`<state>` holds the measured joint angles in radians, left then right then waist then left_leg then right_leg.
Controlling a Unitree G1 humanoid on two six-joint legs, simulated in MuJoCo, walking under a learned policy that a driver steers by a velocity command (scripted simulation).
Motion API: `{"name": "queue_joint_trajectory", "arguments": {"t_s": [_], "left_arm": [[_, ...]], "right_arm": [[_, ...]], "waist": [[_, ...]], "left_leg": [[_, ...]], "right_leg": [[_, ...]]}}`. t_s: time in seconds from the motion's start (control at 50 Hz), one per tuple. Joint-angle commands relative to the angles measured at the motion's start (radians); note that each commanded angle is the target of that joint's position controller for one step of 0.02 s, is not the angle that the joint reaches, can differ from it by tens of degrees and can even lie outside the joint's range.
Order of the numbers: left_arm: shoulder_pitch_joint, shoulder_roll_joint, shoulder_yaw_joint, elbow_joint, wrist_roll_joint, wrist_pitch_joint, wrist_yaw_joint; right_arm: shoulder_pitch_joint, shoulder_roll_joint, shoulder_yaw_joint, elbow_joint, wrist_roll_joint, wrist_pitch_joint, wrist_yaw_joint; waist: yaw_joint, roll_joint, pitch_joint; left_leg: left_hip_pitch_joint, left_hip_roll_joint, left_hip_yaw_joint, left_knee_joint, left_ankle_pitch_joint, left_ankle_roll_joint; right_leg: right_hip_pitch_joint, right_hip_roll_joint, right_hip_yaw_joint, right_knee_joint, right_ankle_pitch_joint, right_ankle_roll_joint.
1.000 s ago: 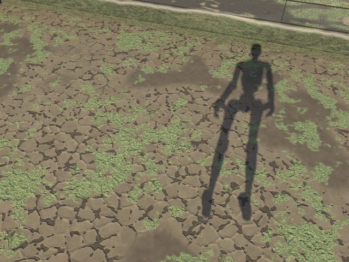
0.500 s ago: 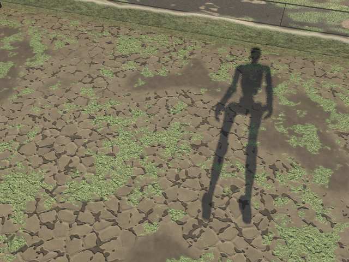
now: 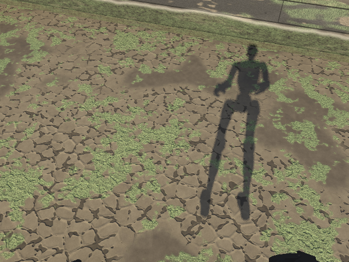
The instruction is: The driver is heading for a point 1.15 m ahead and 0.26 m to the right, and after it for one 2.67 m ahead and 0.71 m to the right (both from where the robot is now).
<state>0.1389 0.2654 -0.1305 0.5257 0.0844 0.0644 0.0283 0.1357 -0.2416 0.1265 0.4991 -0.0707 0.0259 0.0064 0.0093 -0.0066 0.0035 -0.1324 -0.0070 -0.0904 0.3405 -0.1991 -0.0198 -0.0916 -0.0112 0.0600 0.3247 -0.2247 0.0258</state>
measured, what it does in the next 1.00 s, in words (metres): stands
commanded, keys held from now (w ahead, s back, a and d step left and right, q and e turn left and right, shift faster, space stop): w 1.00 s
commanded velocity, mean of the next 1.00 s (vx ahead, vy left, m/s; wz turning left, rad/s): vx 0.49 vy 0.00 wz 0.00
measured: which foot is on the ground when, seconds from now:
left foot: down 0.00-1.00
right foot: down 0.00-1.00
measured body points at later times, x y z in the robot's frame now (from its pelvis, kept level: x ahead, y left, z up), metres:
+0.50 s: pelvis +0.01 +0.00 +0.00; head +0.01 +0.00 +0.45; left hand +0.21 +0.21 -0.06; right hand +0.22 -0.21 -0.06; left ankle -0.01 +0.14 -0.75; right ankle -0.03 -0.14 -0.75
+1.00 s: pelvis +0.00 -0.01 +0.00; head +0.00 -0.01 +0.45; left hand +0.21 +0.20 -0.06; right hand +0.21 -0.22 -0.06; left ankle -0.01 +0.14 -0.75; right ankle -0.03 -0.14 -0.75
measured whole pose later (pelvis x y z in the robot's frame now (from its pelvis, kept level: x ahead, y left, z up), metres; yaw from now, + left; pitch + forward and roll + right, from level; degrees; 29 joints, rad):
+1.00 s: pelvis +0.00 -0.01 +0.00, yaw +0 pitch +0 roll +0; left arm 0.14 0.27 -0.14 0.48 0.08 0.06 0.00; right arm 0.14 -0.26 0.14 0.49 -0.07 0.04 0.01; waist 0.00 0.00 -0.02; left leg -0.15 0.01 -0.10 0.35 -0.21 -0.04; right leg -0.11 0.01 0.07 0.32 -0.22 0.01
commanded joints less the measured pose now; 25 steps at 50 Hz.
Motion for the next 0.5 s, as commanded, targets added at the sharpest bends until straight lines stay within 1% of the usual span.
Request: {"name": "queue_joint_trajectory", "arguments": {"t_s": [0.02, 0.26, 0.28, 0.32, 0.5], "left_arm": [[-0.062, 0.093, 0.026, -0.098, 0.002, -0.017, -0.002], [-0.089, 0.100, 0.026, -0.132, -0.001, -0.020, -0.011], [-0.067, 0.107, 0.026, -0.133, -0.011, -0.019, -0.015], [-0.065, 0.108, 0.026, -0.133, -0.010, -0.019, -0.019], [-0.073, 0.105, 0.023, -0.143, -0.007, -0.018, -0.022]], "right_arm": [[-0.069, -0.101, -0.028, -0.091, -0.002, -0.016, 0.001], [-0.098, -0.113, -0.024, -0.094, -0.003, -0.020, 0.008], [-0.082, -0.119, -0.024, -0.098, 0.002, -0.017, 0.007], [-0.079, -0.120, -0.024, -0.099, 0.000, -0.014, 0.004], [-0.083, -0.118, -0.021, -0.110, -0.003, -0.010, 0.001]], "waist": [[-0.002, 0.019, -0.080], [-0.006, 0.013, -0.104], [-0.001, 0.010, -0.112], [-0.006, 0.009, -0.119], [-0.009, 0.010, -0.107]], "left_leg": [[-0.027, 0.061, -0.056, -0.042, 0.248, 0.037], [-0.028, 0.074, -0.064, -0.032, 0.248, 0.037], [-0.016, 0.075, -0.059, -0.018, 0.305, 0.035], [-0.009, 0.076, -0.056, -0.012, 0.319, 0.033], [-0.027, 0.076, -0.053, -0.011, 0.274, 0.024]], "right_leg": [[0.059, -0.038, 0.066, -0.019, 0.182, -0.022], [0.058, -0.050, 0.078, -0.014, 0.207, -0.021], [0.067, -0.052, 0.076, -0.009, 0.256, -0.024], [0.070, -0.053, 0.076, -0.006, 0.275, -0.026], [0.055, -0.052, 0.081, -0.012, 0.250, -0.028]]}}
